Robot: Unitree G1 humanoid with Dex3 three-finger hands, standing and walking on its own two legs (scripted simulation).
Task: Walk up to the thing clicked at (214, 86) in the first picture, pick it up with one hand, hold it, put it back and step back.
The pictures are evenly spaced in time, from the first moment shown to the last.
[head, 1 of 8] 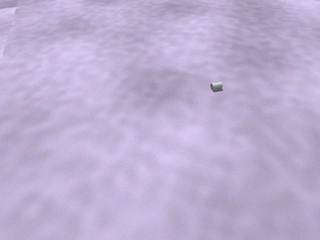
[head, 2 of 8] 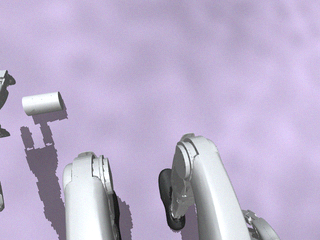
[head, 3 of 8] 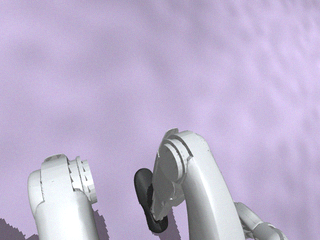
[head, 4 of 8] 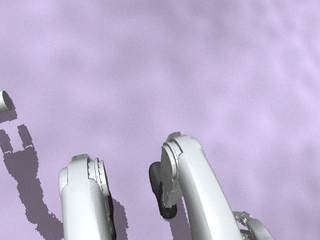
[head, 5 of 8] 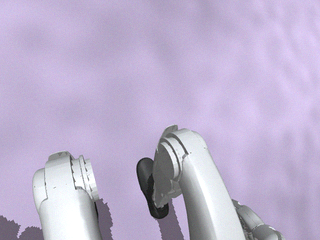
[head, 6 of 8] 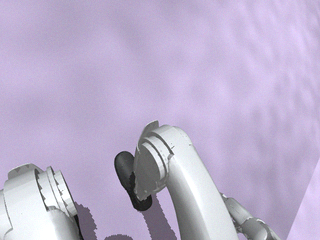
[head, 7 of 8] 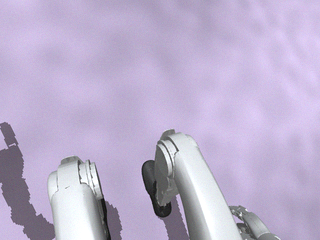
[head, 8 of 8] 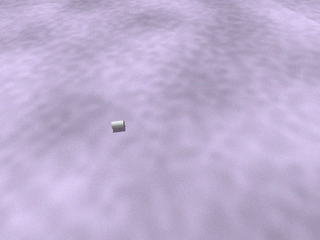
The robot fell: no
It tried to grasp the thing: yes
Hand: left
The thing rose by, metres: 0.59
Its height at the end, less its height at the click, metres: +0.00
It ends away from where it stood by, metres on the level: 0.11
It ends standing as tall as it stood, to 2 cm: yes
